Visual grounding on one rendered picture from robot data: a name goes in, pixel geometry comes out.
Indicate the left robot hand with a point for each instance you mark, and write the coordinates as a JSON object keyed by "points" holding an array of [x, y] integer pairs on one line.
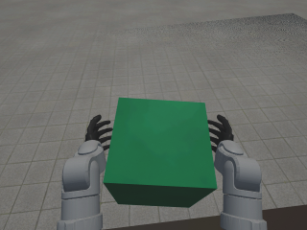
{"points": [[94, 134]]}

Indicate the carton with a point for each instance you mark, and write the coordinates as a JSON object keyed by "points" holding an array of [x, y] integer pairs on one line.
{"points": [[160, 154]]}

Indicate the robot left forearm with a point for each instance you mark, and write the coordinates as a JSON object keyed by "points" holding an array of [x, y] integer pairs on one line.
{"points": [[80, 188]]}

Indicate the right robot hand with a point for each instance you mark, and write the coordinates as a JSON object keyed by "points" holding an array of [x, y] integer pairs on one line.
{"points": [[225, 132]]}

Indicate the robot right forearm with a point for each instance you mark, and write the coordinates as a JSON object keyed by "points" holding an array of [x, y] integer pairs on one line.
{"points": [[242, 186]]}

